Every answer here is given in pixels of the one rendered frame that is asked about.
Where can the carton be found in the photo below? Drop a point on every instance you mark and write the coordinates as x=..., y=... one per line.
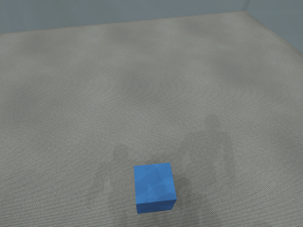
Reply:
x=154, y=188

